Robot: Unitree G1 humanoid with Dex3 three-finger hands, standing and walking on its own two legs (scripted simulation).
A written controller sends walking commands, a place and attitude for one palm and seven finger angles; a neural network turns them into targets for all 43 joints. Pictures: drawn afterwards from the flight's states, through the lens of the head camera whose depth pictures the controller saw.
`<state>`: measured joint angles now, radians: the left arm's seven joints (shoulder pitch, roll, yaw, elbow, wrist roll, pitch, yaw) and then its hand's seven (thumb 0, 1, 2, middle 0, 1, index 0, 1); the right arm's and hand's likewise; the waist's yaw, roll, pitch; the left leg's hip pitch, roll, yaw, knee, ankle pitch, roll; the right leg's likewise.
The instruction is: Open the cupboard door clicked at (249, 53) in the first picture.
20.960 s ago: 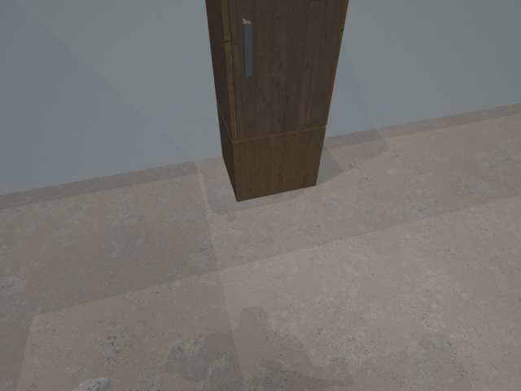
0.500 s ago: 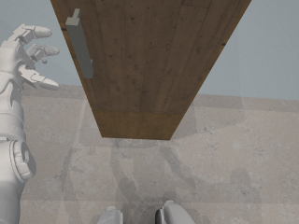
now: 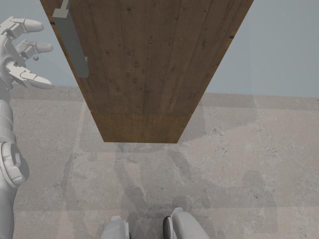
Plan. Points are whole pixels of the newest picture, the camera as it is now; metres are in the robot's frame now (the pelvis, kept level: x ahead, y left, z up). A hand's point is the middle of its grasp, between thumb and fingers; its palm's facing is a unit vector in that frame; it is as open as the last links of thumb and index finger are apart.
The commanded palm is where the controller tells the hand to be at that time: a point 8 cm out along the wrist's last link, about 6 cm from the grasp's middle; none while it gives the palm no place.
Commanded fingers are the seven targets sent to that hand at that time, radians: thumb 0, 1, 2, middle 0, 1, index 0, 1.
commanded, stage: slide the fingers in behind the handle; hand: left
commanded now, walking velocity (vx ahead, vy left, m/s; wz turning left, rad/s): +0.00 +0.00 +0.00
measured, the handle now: (75, 42) +0.56 +0.16 +0.10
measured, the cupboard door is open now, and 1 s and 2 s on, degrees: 0 0 0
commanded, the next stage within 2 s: close the thumb around the handle in 1.52 s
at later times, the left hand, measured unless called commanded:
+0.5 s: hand (55, 58) +0.51 +0.19 +0.11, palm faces -0.09 -1.00 -0.01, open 14.0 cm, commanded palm +0.49 +0.24 +0.10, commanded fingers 0.00 -0.50 0.30 -0.30 -1.20 -0.30 -1.20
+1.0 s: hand (67, 60) +0.51 +0.17 +0.10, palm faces -0.09 -1.00 +0.00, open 14.0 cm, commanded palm +0.49 +0.21 +0.10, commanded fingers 0.00 -0.50 0.30 -0.30 -1.20 -0.30 -1.20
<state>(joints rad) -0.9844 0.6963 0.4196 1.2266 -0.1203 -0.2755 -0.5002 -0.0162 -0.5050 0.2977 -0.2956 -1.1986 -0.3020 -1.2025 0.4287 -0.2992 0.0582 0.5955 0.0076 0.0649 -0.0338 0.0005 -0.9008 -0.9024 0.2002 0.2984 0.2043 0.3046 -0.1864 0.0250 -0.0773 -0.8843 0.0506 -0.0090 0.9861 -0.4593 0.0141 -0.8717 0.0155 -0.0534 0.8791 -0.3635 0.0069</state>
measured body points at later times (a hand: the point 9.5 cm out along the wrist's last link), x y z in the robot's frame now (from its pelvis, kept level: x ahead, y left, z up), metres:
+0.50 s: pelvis +0.01 +0.00 +0.00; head +0.12 +0.01 +0.44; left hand +0.51 +0.25 +0.11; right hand +0.02 -0.27 -0.11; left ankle +0.00 +0.10 -0.68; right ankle +0.03 -0.13 -0.68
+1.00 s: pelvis +0.01 +0.00 +0.00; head +0.12 +0.01 +0.44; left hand +0.51 +0.22 +0.10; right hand +0.01 -0.27 -0.11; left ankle +0.00 +0.10 -0.68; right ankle +0.03 -0.13 -0.68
